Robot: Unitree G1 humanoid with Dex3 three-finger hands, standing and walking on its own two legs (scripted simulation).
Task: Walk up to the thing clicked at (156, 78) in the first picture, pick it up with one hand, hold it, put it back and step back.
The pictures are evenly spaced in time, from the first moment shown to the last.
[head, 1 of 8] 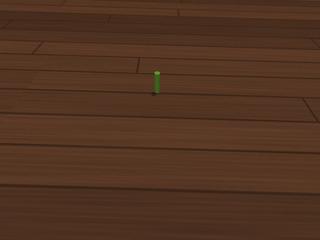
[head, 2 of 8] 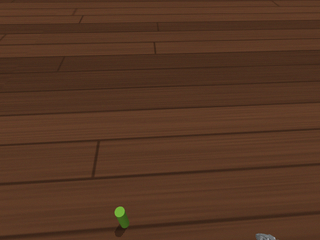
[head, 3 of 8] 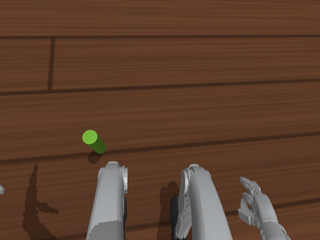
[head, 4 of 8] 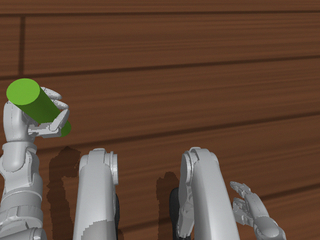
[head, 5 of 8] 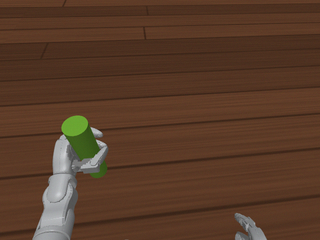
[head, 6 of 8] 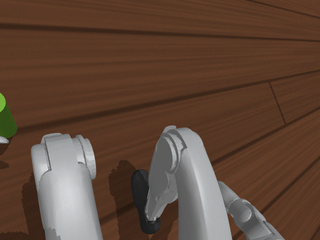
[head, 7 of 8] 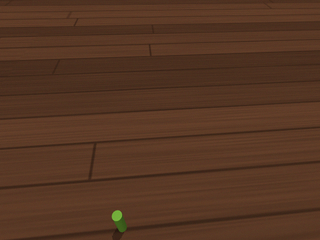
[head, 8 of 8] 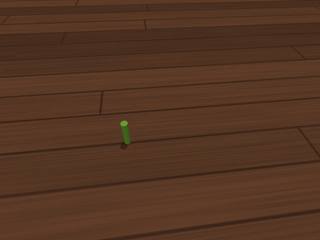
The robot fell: no
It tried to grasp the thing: yes
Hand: left
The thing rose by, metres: 0.68
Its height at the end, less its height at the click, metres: +0.00
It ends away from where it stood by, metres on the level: 0.01
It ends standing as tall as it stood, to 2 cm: yes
